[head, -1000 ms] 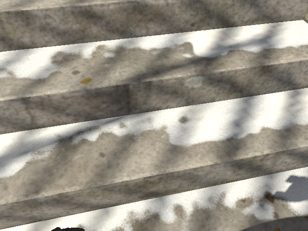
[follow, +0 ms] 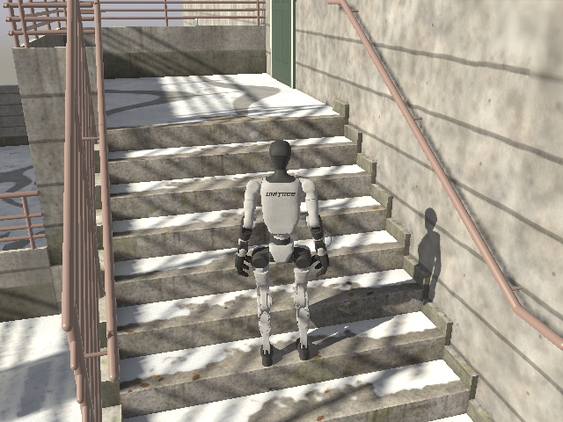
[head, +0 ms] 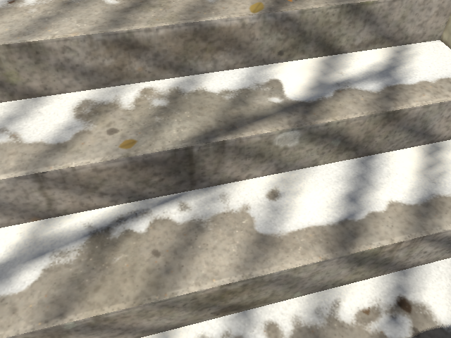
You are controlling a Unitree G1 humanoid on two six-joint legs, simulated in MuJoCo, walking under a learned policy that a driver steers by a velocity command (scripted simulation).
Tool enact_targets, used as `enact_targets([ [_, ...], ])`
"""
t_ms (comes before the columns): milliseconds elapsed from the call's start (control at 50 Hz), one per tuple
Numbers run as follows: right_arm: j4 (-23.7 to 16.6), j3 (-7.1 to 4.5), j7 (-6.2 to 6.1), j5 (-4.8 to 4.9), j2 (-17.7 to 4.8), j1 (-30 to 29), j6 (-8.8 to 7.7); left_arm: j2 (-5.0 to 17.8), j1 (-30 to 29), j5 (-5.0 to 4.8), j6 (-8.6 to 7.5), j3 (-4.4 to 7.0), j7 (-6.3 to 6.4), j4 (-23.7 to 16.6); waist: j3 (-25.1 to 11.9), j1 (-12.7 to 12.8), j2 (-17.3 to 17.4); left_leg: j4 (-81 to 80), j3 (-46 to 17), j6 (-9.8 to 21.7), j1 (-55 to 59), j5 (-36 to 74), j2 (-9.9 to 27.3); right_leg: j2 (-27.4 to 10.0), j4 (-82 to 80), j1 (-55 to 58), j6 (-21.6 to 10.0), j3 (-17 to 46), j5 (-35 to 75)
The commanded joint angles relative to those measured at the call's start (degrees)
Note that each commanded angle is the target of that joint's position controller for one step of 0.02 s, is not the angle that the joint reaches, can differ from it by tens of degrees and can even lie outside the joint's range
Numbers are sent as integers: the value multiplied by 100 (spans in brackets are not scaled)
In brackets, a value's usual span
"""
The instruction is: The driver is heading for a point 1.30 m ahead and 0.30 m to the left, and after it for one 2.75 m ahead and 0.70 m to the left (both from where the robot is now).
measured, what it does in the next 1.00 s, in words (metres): walks ahead: right foot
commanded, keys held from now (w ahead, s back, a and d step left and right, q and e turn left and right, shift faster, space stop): no key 0.42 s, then w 0.20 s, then w+q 0.38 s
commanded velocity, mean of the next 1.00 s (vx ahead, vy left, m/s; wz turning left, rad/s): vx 0.18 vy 0.00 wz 0.11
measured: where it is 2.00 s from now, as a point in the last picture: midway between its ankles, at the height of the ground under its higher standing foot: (225, 257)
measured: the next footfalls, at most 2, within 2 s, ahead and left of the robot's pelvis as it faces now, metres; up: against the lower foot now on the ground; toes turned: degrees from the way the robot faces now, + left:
right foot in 0.74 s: +0.09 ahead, -0.14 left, +0.00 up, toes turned -1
left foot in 1.08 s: +0.34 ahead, +0.08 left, +0.17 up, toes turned +13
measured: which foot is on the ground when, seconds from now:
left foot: down 0.00-0.76, up 0.78-1.00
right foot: down 0.00-0.50, up 0.52-0.72, down 0.74-1.00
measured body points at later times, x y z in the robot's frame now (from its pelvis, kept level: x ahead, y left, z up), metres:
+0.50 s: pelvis +0.01 +0.00 +0.00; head +0.01 +0.01 +0.45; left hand +0.00 +0.22 -0.16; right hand -0.01 -0.22 -0.15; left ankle -0.03 +0.08 -0.74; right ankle +0.02 -0.13 -0.74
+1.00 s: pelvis +0.16 -0.05 +0.00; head +0.15 -0.05 +0.45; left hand -0.01 +0.09 -0.15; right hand +0.37 -0.20 -0.10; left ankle +0.23 +0.08 -0.44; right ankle +0.06 -0.14 -0.74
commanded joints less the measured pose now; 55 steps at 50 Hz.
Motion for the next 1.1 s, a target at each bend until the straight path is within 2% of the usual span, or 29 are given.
enact_targets([
  [20, -140, -86, -17, 4, -464, 246, -45, 364, 352, -1, -44, 53, 17, -111, 438, 13, 62, -645, -693, 141, -48, 125, 722, -404, -416, -384, -374, 197, 407],
  [400, 257, 50, -53, 41, -301, 659, -29, 273, 524, -28, -10, -126, 38, 339, 494, 22, 73, -559, -596, 154, 152, 838, 726, -482, -437, -300, -440, 148, 744],
  [440, 291, 68, -52, 38, -263, 731, -32, 239, 557, -32, -6, -144, 35, 399, 435, 5, 105, -673, -632, 176, 176, 367, 719, -444, -472, -274, -450, 132, 376],
  [500, 282, -83, -35, 27, -653, 832, 16, 382, 437, -20, 24, -81, 7, 341, 725, -90, 572, -1039, -1147, 490, 84, -1685, 896, -61, 221, -928, -549, -256, -1048],
  [540, 343, -187, 7, 24, -835, 1172, 30, 337, 164, 38, 7, -62, -58, 170, 961, -274, 833, -1448, -1918, 912, 82, -2952, 1482, 55, 1127, -1640, -573, -727, -1464],
  [580, 397, -227, 63, 25, -803, 1209, -22, 156, -179, 132, -72, -77, -158, -63, 1183, -356, 947, -1866, -2485, 1327, -314, -3213, 2041, -255, 2183, -1873, -512, -900, -1167],
  [640, 435, -250, 77, -96, -804, 1040, -155, 319, -422, 97, -227, 26, -291, -283, 1294, -240, 551, -1745, -2320, 1479, -138, -2123, 1990, -463, 2677, -2325, -483, -897, -1410],
  [660, -73, 52, 303, -617, -314, -274, -297, 180, -478, 476, -227, -120, -546, -302, 665, 66, 212, -1901, -2105, 1423, -944, -1421, 2028, -585, 2546, -1083, -902, -502, -1462],
  [700, -363, -15, 509, -426, -763, -1232, -384, 334, 472, 402, -259, 39, -676, 20, 558, 774, 200, -1142, -1263, 1553, -1712, -372, 1280, -237, 1062, 649, -903, -833, -437],
  [720, -184, -75, 683, -354, -1014, -856, -316, 399, 943, 366, -283, 104, -669, 232, 493, 910, 21, -314, -967, 1776, -1771, 1209, 1031, 51, 118, 1329, -763, -1211, 105],
  [740, 125, -105, 888, -504, -1046, -206, -259, 478, 1320, 352, -282, 118, -625, 428, 168, 817, -193, 835, -741, 1732, -1840, 2359, 858, -10, -334, 2031, -778, -1016, 628],
  [760, 323, -70, 1127, -521, -619, 319, -280, 814, 2242, 496, -242, 207, -490, 735, -233, 867, -744, 2746, -435, 1381, -2943, 1834, 342, -651, -147, 3070, -1348, -96, 1732],
  [780, 295, 77, 1248, -547, -55, 859, -423, 1292, 3724, 492, -140, 250, -361, 1109, -849, 1175, -1806, 5802, -576, 902, -4501, -969, -549, -2617, -733, 4088, -3188, 3042, 3078],
  [800, 391, -85, 1215, -208, -331, 509, -546, 1019, 3583, 659, -54, 96, -431, 1421, 189, 1081, -1037, 9317, -1677, 1087, -6159, -723, -303, -3050, -1123, 3157, -3045, 3813, 113],
  [820, 171, 10, 1187, -18, -150, -423, -579, 813, 2451, 769, -25, 46, -591, 1470, 983, 738, -577, 11194, -1526, 1467, -7700, -296, -204, -2797, -988, 2271, -2637, 2879, -622],
  [840, -175, 32, 1106, -32, -89, -842, -505, 211, 1595, 791, -70, -196, -687, 1275, 676, 426, -35, 11495, -1406, 1687, -8092, -7, -91, -2568, -960, 1910, -2284, 1927, -406],
  [860, -474, 119, 1034, -126, 81, -991, -337, -310, 1327, 659, -142, -424, -707, 1376, 267, 197, 223, 11621, -1501, 1929, -7979, 327, 61, -2355, -922, 1655, -1960, 1145, 136],
  [880, -791, 274, 1079, -136, 413, -1187, -170, -488, 1152, 658, -182, -541, -652, 1491, 103, -102, -29, 12229, -1272, 2042, -7968, 201, 194, -2064, -946, 1211, -1661, 517, 304],
  [900, -993, 352, 1077, -82, 566, -1322, -76, -512, 491, 770, -257, -581, -572, 1380, 192, -478, 62, 11723, -983, 2035, -7614, 193, 359, -1665, -1213, 318, -1374, -301, 39],
  [920, -1157, 408, 1080, -30, 474, -1498, -46, -404, 167, 855, -359, -569, -505, 1276, 300, -610, -103, 11511, -587, 1974, -7240, 108, 498, -1436, -1548, -423, -1345, -711, -61],
  [940, -1342, 416, 1076, 48, 362, -1864, -74, -287, -237, 965, -477, -554, -493, 1177, 452, -715, 85, 10393, -306, 1929, -6494, 366, 642, -1090, -1903, -1314, -1252, -1254, 91],
  [960, -1509, 387, 1050, 143, 99, -2219, -79, -108, -167, 1000, -577, -538, -523, 1102, 266, -593, 219, 8877, -57, 1785, -5565, 1016, 814, -838, -2131, -1907, -1176, -1562, 210],
  [980, -1646, 344, 1051, 206, -118, -2684, -65, 74, 123, 941, -621, -500, -489, 1076, 174, -394, -7, 7974, 149, 1658, -4857, 1328, 864, -689, -2407, -2238, -1162, -1706, 598],
  [1000, -1796, 360, 1027, 228, -338, -3347, 36, 475, 195, 722, -559, -435, -537, 967, 82, -244, -175, 6821, 582, 1239, -3670, 162, 639, -981, -3211, -2710, -1350, -1626, 1521],
  [1020, -1859, 350, 993, 222, -314, -3692, 140, 814, 985, 557, -498, -356, -639, 1201, 13, -58, -444, 6273, 905, 956, -3677, -475, 339, -1291, -3079, -1935, -1530, -1364, 3444],
  [1040, -1601, 400, 1050, 83, 41, -2901, 274, 1276, 1090, 372, -557, -323, -752, 1198, 134, -482, -997, 6125, 1103, 788, -3764, -499, 127, -1758, -2278, -857, -1748, -1326, 7455],
  [1060, -1495, 371, 1059, 59, -96, -2413, 323, 1606, 1024, 310, -642, -196, -810, 1164, -39, -589, -730, 5363, 1007, 738, -4191, -436, 1, -1944, -1594, 617, -1511, -1480, 9316],
  [1080, -1458, 345, 1075, -34, -112, -2162, 322, 1754, 1080, 147, -651, -72, -827, 1187, -309, -565, -1038, 4276, 1073, 660, -4386, -918, -306, -2144, -1074, 1935, -1511, -1469, 9857],
  [1100, -1355, 266, 1008, -19, -216, -1887, 305, 1738, 1148, 250, -608, -32, -887, 1263, -624, -533, -1281, 3989, 1037, 759, -3924, -797, -519, -2150, -489, 2299, -1510, -1612, 10574],
])
Over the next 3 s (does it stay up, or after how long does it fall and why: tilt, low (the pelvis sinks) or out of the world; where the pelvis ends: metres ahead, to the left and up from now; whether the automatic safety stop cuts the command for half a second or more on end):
stays up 0.70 0.07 0.34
